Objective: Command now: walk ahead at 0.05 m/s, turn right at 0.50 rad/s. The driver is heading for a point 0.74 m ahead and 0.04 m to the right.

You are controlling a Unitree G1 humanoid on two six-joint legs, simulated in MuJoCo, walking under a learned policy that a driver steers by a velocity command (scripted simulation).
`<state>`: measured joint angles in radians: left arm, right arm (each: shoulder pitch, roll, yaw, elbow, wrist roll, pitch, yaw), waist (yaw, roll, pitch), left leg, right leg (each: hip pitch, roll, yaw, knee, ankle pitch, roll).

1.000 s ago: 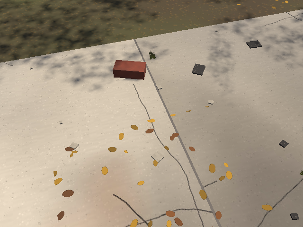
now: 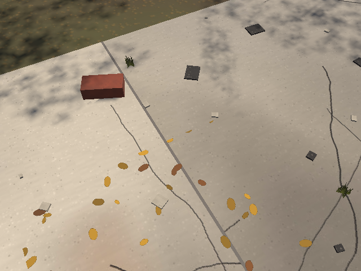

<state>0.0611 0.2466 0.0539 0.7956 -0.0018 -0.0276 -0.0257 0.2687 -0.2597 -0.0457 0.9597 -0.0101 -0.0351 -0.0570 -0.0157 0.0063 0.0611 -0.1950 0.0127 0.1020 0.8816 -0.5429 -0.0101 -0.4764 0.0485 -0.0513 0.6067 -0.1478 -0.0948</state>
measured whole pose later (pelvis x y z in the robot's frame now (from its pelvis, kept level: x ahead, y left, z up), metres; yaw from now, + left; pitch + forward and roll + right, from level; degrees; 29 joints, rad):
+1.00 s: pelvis +0.16 -0.02 +0.03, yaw -14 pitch +2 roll +0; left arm 0.34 0.24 0.05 0.84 0.00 -0.08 -0.01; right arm 0.27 -0.30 -0.06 0.80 0.02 -0.09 0.02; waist 0.02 0.05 -0.02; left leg -0.58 0.08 0.00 1.03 -0.25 0.03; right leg -0.07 0.03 -0.02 0.29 -0.25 -0.04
